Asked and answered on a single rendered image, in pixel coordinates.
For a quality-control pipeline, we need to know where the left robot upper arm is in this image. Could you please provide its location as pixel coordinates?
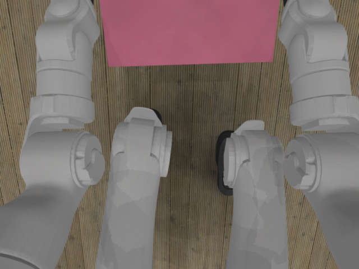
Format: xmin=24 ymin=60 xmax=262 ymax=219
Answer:
xmin=0 ymin=131 xmax=105 ymax=269

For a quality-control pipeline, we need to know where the carton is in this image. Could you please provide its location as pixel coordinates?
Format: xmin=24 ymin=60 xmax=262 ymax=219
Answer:
xmin=100 ymin=0 xmax=279 ymax=67

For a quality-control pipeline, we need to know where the robot left thigh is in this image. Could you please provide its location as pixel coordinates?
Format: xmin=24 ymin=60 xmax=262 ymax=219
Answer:
xmin=95 ymin=117 xmax=172 ymax=269

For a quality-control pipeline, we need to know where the right robot upper arm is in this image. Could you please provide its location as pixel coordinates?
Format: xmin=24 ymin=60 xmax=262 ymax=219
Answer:
xmin=283 ymin=132 xmax=359 ymax=269

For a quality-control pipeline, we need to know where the robot right forearm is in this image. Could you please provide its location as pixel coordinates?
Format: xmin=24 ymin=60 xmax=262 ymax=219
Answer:
xmin=278 ymin=0 xmax=359 ymax=134

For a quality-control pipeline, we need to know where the right robot foot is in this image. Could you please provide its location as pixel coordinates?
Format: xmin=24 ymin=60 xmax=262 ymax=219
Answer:
xmin=215 ymin=131 xmax=234 ymax=196

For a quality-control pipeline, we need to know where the robot left forearm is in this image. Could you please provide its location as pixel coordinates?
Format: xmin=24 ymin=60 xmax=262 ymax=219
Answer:
xmin=19 ymin=0 xmax=100 ymax=178

